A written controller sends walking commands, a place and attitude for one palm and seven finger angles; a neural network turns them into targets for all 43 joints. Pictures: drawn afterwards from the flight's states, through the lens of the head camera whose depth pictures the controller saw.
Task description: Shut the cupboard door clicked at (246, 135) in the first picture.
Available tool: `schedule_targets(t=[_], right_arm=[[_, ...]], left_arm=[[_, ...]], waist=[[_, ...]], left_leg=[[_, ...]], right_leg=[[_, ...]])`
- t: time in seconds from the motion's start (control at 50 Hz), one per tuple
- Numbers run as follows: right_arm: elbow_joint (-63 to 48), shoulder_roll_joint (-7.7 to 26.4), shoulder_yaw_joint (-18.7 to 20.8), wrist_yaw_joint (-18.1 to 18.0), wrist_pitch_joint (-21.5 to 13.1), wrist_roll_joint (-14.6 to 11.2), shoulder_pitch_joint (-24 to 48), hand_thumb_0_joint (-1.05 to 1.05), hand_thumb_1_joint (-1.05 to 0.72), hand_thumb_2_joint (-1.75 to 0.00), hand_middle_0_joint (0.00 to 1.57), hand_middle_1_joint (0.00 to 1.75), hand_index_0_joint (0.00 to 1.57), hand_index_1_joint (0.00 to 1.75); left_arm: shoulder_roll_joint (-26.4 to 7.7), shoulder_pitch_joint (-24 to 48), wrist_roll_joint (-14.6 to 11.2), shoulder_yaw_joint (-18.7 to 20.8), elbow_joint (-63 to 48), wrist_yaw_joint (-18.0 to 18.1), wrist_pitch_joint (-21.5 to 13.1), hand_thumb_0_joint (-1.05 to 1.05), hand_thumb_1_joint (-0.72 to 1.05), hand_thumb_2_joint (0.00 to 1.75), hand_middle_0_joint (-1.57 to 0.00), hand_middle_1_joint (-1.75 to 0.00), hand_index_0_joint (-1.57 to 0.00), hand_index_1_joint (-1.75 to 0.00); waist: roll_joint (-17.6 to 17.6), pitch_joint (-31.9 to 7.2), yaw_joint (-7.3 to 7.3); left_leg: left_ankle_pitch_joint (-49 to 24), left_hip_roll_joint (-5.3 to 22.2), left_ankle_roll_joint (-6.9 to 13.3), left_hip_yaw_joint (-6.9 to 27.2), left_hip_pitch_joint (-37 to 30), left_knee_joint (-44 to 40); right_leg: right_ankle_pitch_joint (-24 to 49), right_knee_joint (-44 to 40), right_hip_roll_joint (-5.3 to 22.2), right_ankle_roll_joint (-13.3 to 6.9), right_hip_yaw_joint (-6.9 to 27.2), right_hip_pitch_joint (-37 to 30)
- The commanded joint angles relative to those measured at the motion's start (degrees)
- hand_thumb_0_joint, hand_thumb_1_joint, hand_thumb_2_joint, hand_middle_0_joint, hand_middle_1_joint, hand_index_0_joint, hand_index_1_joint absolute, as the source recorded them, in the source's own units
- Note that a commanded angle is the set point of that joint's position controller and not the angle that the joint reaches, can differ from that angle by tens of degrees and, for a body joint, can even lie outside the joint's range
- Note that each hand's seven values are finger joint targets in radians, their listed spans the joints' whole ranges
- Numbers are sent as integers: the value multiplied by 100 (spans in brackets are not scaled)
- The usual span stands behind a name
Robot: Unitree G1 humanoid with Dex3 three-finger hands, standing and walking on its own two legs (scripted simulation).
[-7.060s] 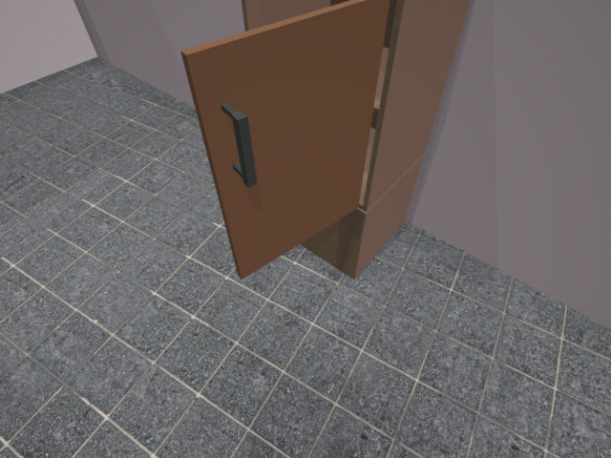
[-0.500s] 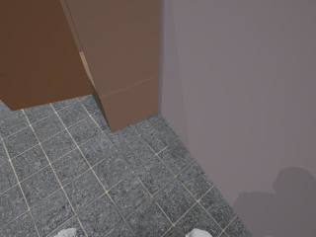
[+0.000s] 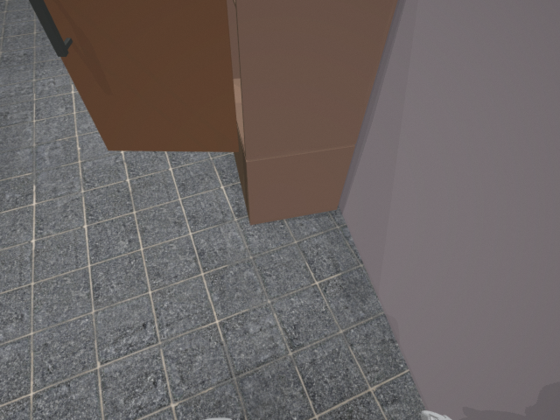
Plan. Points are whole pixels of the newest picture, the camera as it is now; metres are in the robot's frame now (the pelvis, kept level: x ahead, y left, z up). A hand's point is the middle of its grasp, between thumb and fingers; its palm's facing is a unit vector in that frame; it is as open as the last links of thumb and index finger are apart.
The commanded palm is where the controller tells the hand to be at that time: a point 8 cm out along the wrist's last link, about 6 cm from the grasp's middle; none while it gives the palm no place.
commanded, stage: take the last steps up to it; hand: left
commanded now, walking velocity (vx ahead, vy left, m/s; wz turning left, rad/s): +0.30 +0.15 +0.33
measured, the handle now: (51, 18) +0.84 +0.58 +0.10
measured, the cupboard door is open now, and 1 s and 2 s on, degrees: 78 78 78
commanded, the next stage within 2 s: come to a stop and stand still in 1.34 s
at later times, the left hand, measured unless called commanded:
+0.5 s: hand out of the picture +0.03 +0.17 -0.14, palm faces +0.20 -0.96 -0.20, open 7.4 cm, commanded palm none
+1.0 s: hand (107, 306) +0.29 +0.33 -0.14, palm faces +0.20 -0.95 -0.22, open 7.4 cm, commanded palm none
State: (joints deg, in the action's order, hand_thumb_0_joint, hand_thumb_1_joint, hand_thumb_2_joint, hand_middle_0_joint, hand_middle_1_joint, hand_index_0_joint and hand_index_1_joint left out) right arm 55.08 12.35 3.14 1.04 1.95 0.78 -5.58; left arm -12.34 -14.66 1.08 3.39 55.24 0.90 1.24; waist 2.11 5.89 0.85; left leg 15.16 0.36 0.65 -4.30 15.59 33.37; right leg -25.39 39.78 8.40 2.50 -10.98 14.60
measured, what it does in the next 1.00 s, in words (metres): walks ahead: right foot, then left foot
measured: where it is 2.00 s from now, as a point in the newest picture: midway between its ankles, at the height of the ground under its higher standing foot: (220, 332)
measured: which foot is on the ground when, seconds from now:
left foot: down 0.00-0.28, up 0.30-0.66, down 0.68-1.00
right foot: up 0.00-0.26, down 0.28-0.68, up 0.70-1.00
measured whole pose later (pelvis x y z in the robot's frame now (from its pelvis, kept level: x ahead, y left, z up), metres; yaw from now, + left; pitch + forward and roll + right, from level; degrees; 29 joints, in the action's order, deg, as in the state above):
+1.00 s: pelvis +0.23 +0.13 +0.01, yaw +10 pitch +0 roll +3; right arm 60.9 10.5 2.5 -0.1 -2.4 1.6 -16.8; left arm -9.5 -7.5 1.9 3.6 56.3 -0.7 -0.4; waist 0.3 2.8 -0.1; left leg 14.5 -3.3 4.1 -11.2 6.3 20.7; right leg -16.7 47.8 6.8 -0.3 -6.5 29.2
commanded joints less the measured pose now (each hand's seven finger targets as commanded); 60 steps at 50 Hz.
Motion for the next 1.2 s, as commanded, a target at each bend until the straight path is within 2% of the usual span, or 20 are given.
schedule_targets(t=[0.0, 0.16, 0.22, 0.24, 0.26, 0.3, 0.38, 0.54, 0.58, 0.62, 0.64, 0.66, 0.7, 0.74, 0.84, 1.04, 1.06, 1.1, 1.12, 1.18], right_arm=[[-149, 1196, 222, -239, -83, 103, -714, 0, -90, -90, 20, 30, 20, 30], [-86, 952, 160, -185, -193, 97, -729, 0, -90, -90, 20, 30, 20, 30], [-138, 872, 154, -143, -163, 42, -404, 0, -90, -90, 20, 30, 20, 30], [-211, 619, 132, -113, -178, 3, -322, 0, -90, -90, 20, 30, 20, 30], [-420, 241, 57, -68, -204, -27, -211, 0, -90, -90, 20, 30, 20, 30], [-531, 542, 162, -3, -127, 86, 195, 0, -90, -90, 20, 30, 20, 30], [-108, 272, 123, 127, -51, 78, -301, 0, -90, -90, 20, 30, 20, 30], [-235, -55, -21, 230, -178, 17, 249, 0, -90, -90, 20, 30, 20, 30], [-231, 18, -20, 224, -234, 11, 117, 0, -90, -90, 20, 30, 20, 30], [75, 276, 51, 142, -307, 54, -936, 0, -90, -90, 20, 30, 20, 30], [322, 742, 159, 53, -349, 99, -1793, 0, -90, -90, 20, 30, 20, 30], [454, 1410, 348, -53, -386, 162, -2462, 0, -90, -90, 20, 30, 20, 30], [467, 1377, 319, -187, -364, 87, -2241, 0, -90, -90, 20, 30, 20, 30], [217, 754, 158, -219, -420, 96, -1410, 0, -90, -90, 20, 30, 20, 30], [266, 377, 55, -214, -547, 98, -1215, 0, -90, -90, 20, 30, 20, 30], [470, 515, 3, -130, -449, 114, -1400, 0, -90, -90, 20, 30, 20, 30], [476, 455, -12, -123, -457, 64, -1369, 0, -90, -90, 20, 30, 20, 30], [261, 371, 0, -79, -468, 33, -1538, 0, -90, -90, 20, 30, 20, 30], [285, 476, 71, -94, -387, 61, -1327, 0, -90, -90, 20, 30, 20, 30], [421, 64, -2, -53, -282, 80, -1190, 0, -90, -90, 20, 30, 20, 30]], left_arm=[[-418, 478, -37, 92, -502, 48, 49, 0, 90, 90, -20, -30, -20, -30], [-232, 400, 26, 62, -288, -188, -128, 0, 90, 90, -20, -30, -20, -30], [-332, -494, 42, 138, -10, -193, -221, 0, 90, 90, -20, -30, -20, -30], [-585, -941, 87, 207, 122, -148, -281, 0, 90, 90, -20, -30, -20, -30], [-1151, -1368, 126, 333, 196, -72, -324, 0, 90, 90, -20, -30, -20, -30], [-1146, -1021, 50, 293, 93, -5, -355, 0, 90, 90, -20, -30, -20, -30], [-511, -399, 25, 133, 54, 3, -526, 0, 90, 90, -20, -30, -20, -30], [-674, -1112, 86, 165, 587, 9, -552, 0, 90, 90, -20, -30, -20, -30], [-756, -991, 89, 204, 589, 15, -506, 0, 90, 90, -20, -30, -20, -30], [-810, -664, 60, 239, 551, -5, -474, 0, 90, 90, -20, -30, -20, -30], [-579, -729, 31, 190, 451, -49, -447, 0, 90, 90, -20, -30, -20, -30], [-191, -830, -49, 133, 246, -114, -407, 0, 90, 90, -20, -30, -20, -30], [-10, 60, -21, 53, -81, -42, -408, 0, 90, 90, -20, -30, -20, -30], [-31, 113, 21, 72, 70, -107, -363, 0, 90, 90, -20, -30, -20, -30], [164, -170, 62, 46, 198, -146, -212, 0, 90, 90, -20, -30, -20, -30], [-131, 152, 73, 103, -144, -140, -240, 0, 90, 90, -20, -30, -20, -30], [-334, -523, 86, 167, 39, -121, -305, 0, 90, 90, -20, -30, -20, -30], [-1213, -1493, 21, 334, 277, -50, -398, 0, 90, 90, -20, -30, -20, -30], [-975, -1093, -12, 321, 184, 17, -408, 0, 90, 90, -20, -30, -20, -30], [-341, -266, -17, 114, 10, 9, -499, 0, 90, 90, -20, -30, -20, -30]], waist=[[-1626, -783, -379], [-1148, -437, -198], [-780, -394, 281], [39, -331, 504], [1839, -281, 710], [1242, 283, 459], [753, 202, -12], [957, -3, 283], [1074, -47, 187], [690, -448, -397], [-329, -1048, -731], [-1995, -1560, -904], [-1635, -1379, -814], [-1141, -631, -421], [-624, -385, 11], [-145, -19, 255], [221, -318, 559], [1708, -952, 646], [1267, -699, 507], [387, -206, 45]], left_leg=[[-2398, 1878, 1205, 2068, -860, -1432], [151, 1129, 965, 1610, -524, -1676], [1193, 705, 665, 1362, 690, -1027], [1584, 161, 351, 815, 1590, -58], [2005, -380, 6, 198, 2693, 1662], [1280, 107, -36, 947, 2770, 3334], [-260, 466, -294, 570, 2270, 3227], [-153, 266, -223, -260, 1569, 751], [48, 156, -94, -352, 993, 307], [-206, -135, 16, -672, -686, -439], [-209, 263, 180, -284, -2009, -568], [-252, 1838, 830, 2156, -2935, -1055], [500, 2279, 1283, 2565, -2109, -1792], [701, 1952, 1099, 1915, -925, -2060], [-615, 1474, 1080, 775, -428, -2345], [-685, 1160, 834, 313, -117, -1571], [-855, 759, 589, 4, 244, -538], [1861, -250, 23, -219, 1940, 2759], [1524, 59, 8, 481, 2076, 3415], [127, 501, -173, 589, 1766, 3192]], right_leg=[[-875, 1979, -190, 76, 954, 1283], [-258, 464, -534, -32, 459, 745], [596, -1067, -640, -64, 361, -1021], [2, -1857, 5, -203, 1068, -1834], [-951, -2955, 1706, -782, 3365, -2329], [-1878, -3478, 2110, -1167, 4180, -830], [707, -3174, 1213, -606, 1460, -506], [2989, -2507, 1179, -597, 417, -1282], [3115, -2244, 1239, -570, 403, -1162], [3384, -1089, 993, -395, 3, -507], [2791, 297, 670, -259, -229, 146], [-626, 2105, -291, -2, -305, 1695], [-757, 3831, -219, -341, 776, 2475], [120, 3708, 107, -358, 938, 2399], [682, 2075, 79, -257, 740, 1675], [1223, -555, -360, -347, 383, -135], [1225, -1065, -254, -464, 682, -1175], [1094, -2697, 2155, -1631, 4255, -2532], [810, -2834, 2116, -1583, 4130, -1866], [1944, -2879, 1299, -1029, 2053, -509]])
